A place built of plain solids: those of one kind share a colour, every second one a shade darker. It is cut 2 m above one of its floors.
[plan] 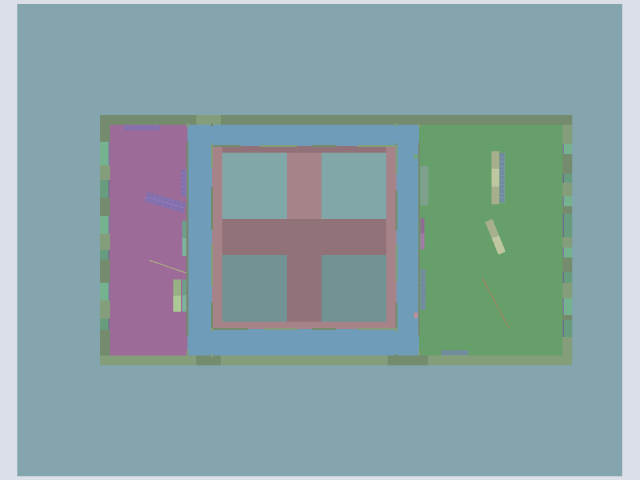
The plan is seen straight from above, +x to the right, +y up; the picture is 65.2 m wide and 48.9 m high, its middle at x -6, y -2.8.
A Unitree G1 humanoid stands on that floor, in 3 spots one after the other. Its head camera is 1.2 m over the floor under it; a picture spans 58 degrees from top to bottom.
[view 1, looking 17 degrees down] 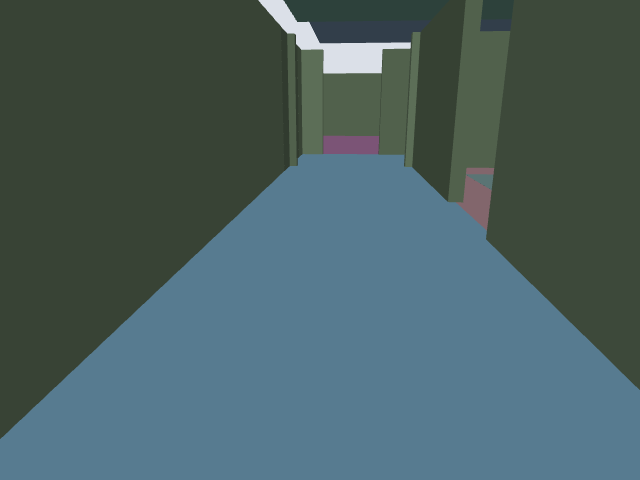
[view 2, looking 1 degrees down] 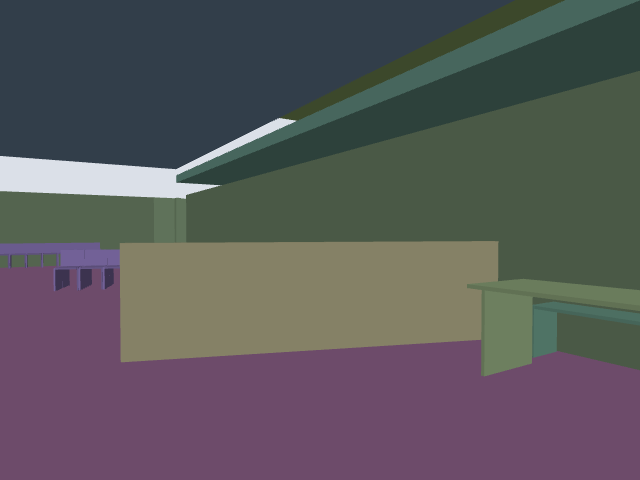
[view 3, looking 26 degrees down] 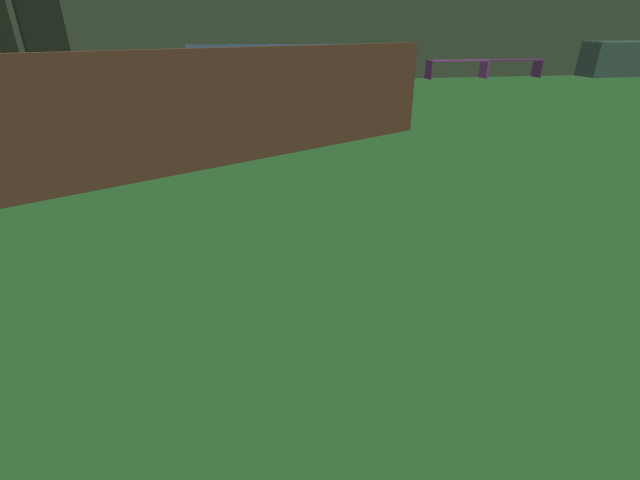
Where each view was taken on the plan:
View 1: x -7.60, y -13.27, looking -176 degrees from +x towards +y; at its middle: floor_corr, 4.10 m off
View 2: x -23.95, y -9.27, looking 58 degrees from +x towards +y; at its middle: wall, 8.21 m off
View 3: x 16.00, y -8.72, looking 170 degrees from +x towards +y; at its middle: floor_refectory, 2.74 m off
